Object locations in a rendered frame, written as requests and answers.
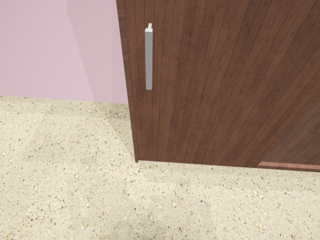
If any wardrobe door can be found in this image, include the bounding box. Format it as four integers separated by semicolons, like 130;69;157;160
123;0;320;167
262;98;320;166

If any handle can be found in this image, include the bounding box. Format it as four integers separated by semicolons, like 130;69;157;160
145;23;153;90

